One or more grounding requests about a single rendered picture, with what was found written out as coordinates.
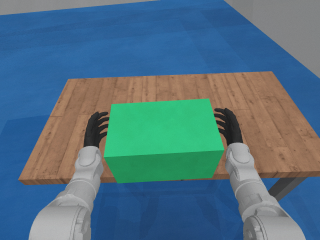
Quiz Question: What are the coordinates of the table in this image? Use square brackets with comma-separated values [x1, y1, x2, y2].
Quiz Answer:
[18, 71, 320, 202]

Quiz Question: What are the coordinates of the carton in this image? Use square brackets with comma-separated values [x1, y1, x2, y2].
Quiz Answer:
[104, 98, 225, 184]

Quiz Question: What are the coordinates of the left robot forearm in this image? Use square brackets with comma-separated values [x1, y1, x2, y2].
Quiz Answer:
[28, 146, 104, 240]

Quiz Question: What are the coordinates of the robot right hand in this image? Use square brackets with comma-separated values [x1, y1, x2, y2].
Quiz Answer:
[214, 108, 243, 146]

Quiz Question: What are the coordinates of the left robot upper arm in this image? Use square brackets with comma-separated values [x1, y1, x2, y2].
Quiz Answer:
[30, 205, 91, 240]

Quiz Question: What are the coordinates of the right robot upper arm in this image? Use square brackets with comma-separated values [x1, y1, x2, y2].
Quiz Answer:
[243, 215, 305, 240]

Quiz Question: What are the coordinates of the robot left hand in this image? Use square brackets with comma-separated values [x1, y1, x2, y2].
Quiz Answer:
[83, 111, 110, 148]

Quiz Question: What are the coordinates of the right robot forearm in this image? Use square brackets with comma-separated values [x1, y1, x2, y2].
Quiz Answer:
[225, 142, 306, 240]

